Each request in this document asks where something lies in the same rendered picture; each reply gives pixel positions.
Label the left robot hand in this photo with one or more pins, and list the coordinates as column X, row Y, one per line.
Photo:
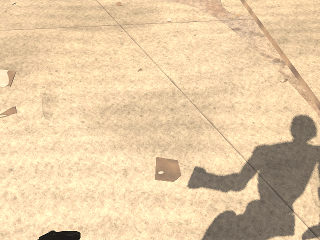
column 62, row 235

